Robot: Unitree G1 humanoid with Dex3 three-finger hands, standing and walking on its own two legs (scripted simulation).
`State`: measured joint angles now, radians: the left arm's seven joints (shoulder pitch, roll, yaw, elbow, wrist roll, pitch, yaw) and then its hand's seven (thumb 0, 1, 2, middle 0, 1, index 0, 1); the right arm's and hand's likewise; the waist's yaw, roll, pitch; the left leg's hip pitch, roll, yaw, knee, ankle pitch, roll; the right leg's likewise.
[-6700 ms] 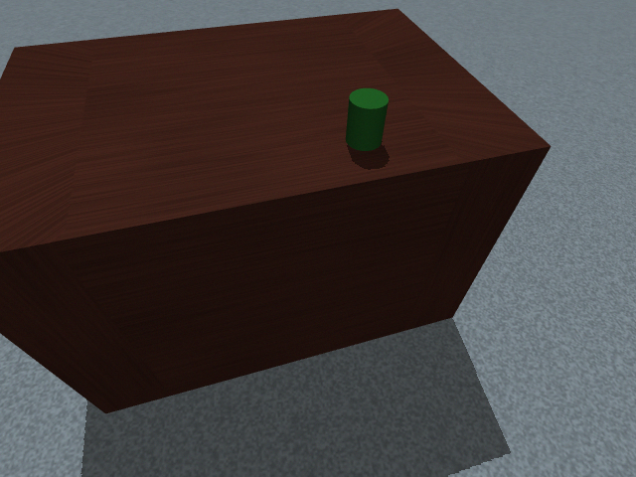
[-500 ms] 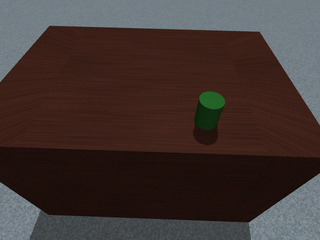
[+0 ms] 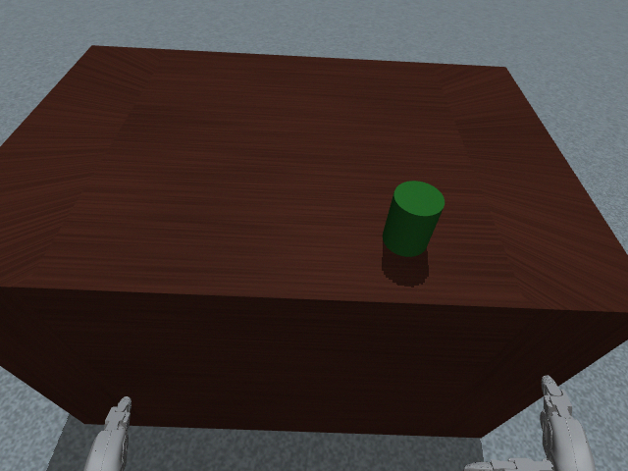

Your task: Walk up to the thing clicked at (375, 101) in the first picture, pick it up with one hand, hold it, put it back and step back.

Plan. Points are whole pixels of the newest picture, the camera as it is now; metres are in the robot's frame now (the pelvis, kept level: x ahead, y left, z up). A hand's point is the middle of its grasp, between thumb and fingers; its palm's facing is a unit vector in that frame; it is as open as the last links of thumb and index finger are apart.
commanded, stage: rise first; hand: right
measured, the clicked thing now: (411, 219) +0.49 -0.16 +0.02
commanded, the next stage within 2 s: go down in 1.24 s
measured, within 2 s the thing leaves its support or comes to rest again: neither
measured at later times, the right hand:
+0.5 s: hand (559, 412) +0.18 -0.25 +0.05, palm faces +0.32 +0.86 -0.39, open 17.6 cm
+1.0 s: hand (591, 408) +0.17 -0.25 +0.11, palm faces +0.34 +0.85 -0.41, open 17.5 cm
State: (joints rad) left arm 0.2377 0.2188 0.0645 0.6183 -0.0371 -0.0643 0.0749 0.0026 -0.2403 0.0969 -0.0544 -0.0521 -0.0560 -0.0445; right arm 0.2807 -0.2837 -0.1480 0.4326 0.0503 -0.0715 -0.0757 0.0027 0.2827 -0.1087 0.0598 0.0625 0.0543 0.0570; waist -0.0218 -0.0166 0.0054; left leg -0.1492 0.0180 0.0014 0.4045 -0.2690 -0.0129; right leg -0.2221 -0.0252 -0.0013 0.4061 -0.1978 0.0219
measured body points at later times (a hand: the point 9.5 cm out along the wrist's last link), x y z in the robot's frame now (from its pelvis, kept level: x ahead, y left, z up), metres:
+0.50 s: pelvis +0.00 +0.01 +0.00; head +0.00 +0.03 +0.45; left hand +0.16 +0.27 -0.09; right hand +0.16 -0.30 +0.08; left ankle -0.04 +0.13 -0.74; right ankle +0.01 -0.13 -0.74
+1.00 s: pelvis -0.01 +0.01 +0.00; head -0.01 +0.03 +0.45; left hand +0.15 +0.27 -0.09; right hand +0.15 -0.29 +0.13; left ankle -0.04 +0.13 -0.74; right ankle +0.01 -0.13 -0.74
